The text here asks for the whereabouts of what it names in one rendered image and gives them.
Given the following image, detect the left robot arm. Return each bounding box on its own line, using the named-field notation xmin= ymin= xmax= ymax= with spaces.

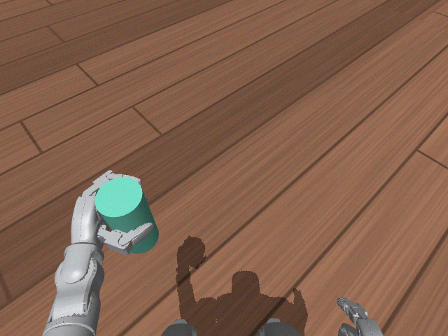
xmin=42 ymin=242 xmax=104 ymax=336

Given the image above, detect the left robot hand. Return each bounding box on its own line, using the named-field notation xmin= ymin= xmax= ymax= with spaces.
xmin=71 ymin=170 xmax=154 ymax=256

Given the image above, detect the can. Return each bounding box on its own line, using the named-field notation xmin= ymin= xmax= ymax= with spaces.
xmin=94 ymin=177 xmax=159 ymax=254

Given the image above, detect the right robot hand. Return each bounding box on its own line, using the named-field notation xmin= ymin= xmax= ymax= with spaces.
xmin=337 ymin=297 xmax=384 ymax=336

